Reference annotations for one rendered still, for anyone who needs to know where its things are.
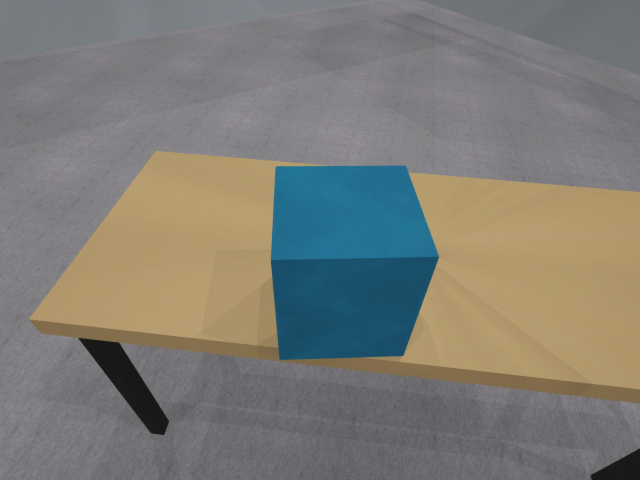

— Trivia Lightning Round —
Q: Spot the table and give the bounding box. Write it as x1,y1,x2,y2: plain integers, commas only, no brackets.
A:
29,151,640,480

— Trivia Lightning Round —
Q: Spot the carton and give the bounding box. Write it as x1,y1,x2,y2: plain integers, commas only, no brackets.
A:
271,166,439,360

